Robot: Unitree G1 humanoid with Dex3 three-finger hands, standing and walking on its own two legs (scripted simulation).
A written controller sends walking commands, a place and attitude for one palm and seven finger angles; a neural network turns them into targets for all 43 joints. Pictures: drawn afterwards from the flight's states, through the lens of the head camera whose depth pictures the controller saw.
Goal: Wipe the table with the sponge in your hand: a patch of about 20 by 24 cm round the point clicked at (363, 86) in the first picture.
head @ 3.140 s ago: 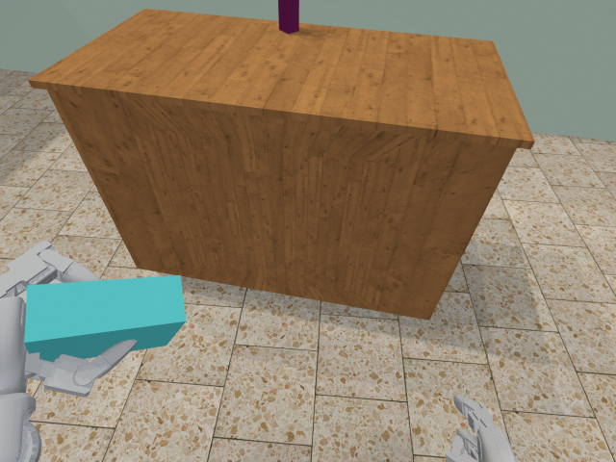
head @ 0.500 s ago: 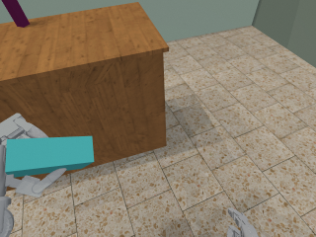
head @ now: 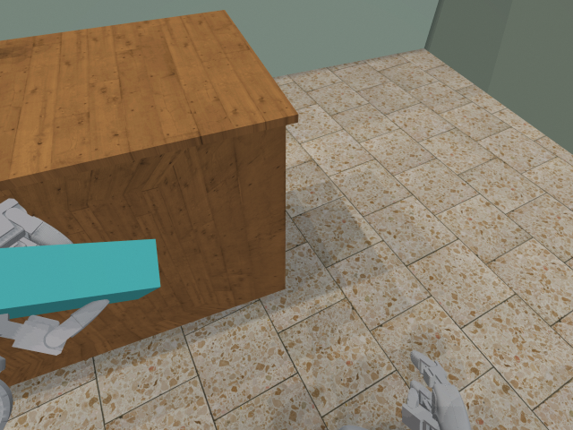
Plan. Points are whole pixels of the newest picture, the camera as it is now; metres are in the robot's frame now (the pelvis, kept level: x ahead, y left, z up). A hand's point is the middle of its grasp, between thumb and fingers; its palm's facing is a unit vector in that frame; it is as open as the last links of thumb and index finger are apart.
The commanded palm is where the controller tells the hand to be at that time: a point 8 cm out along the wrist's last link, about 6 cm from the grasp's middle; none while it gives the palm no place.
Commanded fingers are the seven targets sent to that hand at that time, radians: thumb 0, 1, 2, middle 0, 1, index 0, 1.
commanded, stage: take the last steps up to it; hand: left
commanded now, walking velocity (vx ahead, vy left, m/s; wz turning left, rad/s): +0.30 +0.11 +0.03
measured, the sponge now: (103, 276) +0.24 +0.20 +0.17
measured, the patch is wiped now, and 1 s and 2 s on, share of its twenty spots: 0.00 0.00 0.00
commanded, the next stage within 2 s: come to a stop and stand still in 0.82 s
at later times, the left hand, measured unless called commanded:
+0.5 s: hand (83, 195) +0.33 +0.25 +0.19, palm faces +0.40 -0.80 -0.45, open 9.2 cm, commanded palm +0.28 +0.30 +0.19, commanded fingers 0.00 0.10 1.30 -1.20 -1.60 -1.20 -1.60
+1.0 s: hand (110, 156) +0.40 +0.25 +0.18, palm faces +0.43 -0.79 -0.45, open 9.2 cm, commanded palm +0.34 +0.29 +0.19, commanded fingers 0.00 0.10 1.30 -1.20 -1.60 -1.20 -1.60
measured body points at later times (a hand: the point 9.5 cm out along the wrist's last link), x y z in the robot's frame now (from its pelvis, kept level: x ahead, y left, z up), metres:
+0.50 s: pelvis +0.12 +0.02 +0.00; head +0.14 +0.01 +0.45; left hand +0.30 +0.29 +0.21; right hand +0.28 -0.25 -0.08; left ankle +0.18 +0.14 -0.73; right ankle +0.06 -0.09 -0.73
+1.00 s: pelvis +0.19 +0.01 +0.01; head +0.21 -0.02 +0.46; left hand +0.37 +0.29 +0.21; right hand +0.34 -0.23 -0.10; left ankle +0.19 +0.15 -0.67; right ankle +0.19 -0.08 -0.73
